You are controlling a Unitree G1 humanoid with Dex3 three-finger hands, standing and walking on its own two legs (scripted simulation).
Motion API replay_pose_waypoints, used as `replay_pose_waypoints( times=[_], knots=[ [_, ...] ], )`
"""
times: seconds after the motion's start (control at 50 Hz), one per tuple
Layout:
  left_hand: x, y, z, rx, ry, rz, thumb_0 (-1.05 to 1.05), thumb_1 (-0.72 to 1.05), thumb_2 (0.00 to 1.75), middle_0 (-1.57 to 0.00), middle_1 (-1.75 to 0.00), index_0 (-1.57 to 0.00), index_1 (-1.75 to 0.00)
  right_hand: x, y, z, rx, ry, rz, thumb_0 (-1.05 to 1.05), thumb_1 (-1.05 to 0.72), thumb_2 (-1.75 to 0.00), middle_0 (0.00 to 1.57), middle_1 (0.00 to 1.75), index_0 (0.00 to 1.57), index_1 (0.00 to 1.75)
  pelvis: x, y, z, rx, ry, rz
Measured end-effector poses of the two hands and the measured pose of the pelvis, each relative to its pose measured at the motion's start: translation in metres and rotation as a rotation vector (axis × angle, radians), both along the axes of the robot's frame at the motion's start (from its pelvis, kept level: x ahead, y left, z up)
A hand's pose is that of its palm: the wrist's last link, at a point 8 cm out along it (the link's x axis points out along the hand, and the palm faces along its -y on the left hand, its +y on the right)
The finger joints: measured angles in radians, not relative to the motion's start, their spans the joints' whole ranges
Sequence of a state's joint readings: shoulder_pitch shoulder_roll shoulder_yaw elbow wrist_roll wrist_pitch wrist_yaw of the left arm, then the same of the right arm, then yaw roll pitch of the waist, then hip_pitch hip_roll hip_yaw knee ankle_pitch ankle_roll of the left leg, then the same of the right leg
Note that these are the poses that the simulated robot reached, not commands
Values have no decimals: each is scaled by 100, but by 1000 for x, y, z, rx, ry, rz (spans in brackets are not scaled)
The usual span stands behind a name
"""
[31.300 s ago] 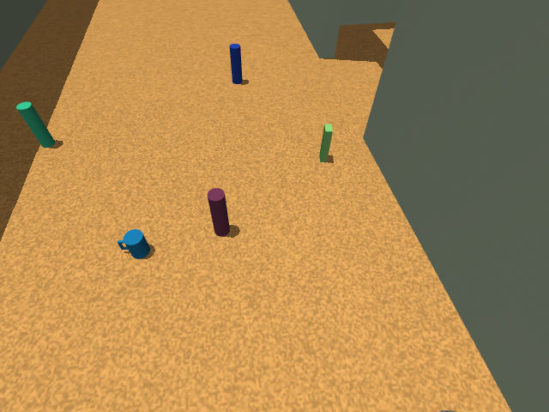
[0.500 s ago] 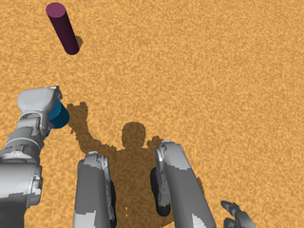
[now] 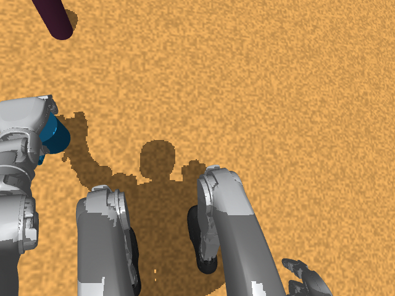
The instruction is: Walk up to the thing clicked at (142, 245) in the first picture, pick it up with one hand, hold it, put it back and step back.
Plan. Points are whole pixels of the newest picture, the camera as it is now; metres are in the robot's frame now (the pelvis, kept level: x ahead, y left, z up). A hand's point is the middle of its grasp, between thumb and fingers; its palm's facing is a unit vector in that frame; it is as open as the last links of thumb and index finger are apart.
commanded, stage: crouch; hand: left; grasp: from above
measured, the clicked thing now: (43, 139) +0.44 +0.27 -0.22
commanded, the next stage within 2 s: lower in 0.30 s
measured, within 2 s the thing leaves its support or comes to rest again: rests again in 1.18 s
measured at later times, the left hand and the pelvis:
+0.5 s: hand (42, 133) +0.46 +0.26 -0.22, palm faces -0.46 -0.05 -0.88, open 10.3 cm; pelvis +0.00 +0.00 -0.04, yaw -1 degrees
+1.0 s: hand (52, 135) +0.46 +0.26 -0.28, palm faces -0.46 -0.07 -0.89, open 10.3 cm; pelvis +0.00 +0.00 -0.08, yaw -3 degrees
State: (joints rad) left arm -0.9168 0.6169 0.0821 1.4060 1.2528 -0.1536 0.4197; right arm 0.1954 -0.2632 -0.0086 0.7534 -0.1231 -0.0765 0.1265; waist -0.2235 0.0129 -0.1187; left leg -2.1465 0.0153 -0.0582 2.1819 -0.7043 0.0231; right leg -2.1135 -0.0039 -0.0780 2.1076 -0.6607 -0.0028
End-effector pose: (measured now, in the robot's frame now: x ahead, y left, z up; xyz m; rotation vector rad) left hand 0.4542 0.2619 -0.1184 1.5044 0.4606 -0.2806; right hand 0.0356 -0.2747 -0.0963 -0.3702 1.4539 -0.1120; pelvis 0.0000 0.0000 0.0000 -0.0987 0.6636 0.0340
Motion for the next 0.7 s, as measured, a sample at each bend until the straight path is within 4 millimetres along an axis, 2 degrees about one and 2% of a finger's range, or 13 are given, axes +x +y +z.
replay_pose_waypoints(
  times=[0.28, 0.5, 0.7],
  knots=[
    [7, 1, -23, 7, 2, 6, 0, -8, 65, -67, -73, -63, -72, -18, 2, -23, 11, 31, 2, 0, -91, -91, 20, 30, 21, 30, -5, -1, -26, 0, -15, -4],
    [9, 2, -39, 6, 12, 5, 0, -10, 65, -68, -72, -64, -70, -16, -1, -32, 5, 38, 23, 0, -92, -91, 20, 30, 21, 30, -4, -2, -37, -4, -24, -8],
    [12, 1, -66, -10, 17, -4, 0, -10, 65, -69, -72, -65, -70, -19, -4, -41, -5, 53, 55, 0, -92, -91, 20, 30, 20, 30, -5, -3, -54, -16, -42, -14]
  ],
)
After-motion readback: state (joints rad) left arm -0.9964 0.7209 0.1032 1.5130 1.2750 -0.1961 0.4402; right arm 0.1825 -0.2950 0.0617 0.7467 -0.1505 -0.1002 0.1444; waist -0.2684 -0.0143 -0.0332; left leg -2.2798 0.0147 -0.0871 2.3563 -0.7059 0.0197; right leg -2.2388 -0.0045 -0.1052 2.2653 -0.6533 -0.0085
